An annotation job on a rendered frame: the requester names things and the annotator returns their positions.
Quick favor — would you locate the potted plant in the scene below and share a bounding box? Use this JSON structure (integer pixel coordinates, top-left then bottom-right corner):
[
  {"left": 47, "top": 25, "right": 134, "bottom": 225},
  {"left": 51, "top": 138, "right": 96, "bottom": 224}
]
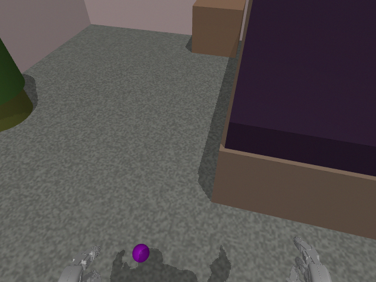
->
[{"left": 0, "top": 38, "right": 33, "bottom": 132}]

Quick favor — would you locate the ball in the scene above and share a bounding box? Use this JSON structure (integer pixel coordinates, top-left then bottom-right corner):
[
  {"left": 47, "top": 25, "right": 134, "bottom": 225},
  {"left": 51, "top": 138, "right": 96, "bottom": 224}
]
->
[{"left": 132, "top": 244, "right": 149, "bottom": 263}]

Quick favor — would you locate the right robot hand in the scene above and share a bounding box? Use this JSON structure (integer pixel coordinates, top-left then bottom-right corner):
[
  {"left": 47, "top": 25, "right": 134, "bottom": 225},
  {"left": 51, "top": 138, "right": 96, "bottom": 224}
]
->
[{"left": 286, "top": 236, "right": 332, "bottom": 282}]

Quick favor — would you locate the bed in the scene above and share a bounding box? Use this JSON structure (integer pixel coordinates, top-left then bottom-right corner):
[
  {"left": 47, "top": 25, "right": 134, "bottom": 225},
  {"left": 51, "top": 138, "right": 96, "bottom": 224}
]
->
[{"left": 211, "top": 0, "right": 376, "bottom": 240}]

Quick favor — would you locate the left robot hand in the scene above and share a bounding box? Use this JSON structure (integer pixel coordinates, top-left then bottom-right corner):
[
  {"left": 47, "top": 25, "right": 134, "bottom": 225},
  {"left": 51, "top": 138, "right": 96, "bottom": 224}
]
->
[{"left": 57, "top": 246, "right": 102, "bottom": 282}]

